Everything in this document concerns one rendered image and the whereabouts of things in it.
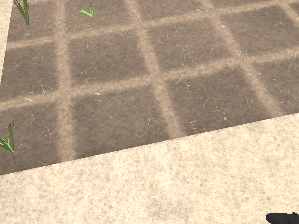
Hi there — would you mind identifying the right robot hand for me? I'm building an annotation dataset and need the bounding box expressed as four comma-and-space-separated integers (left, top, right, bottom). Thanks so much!
266, 212, 299, 224

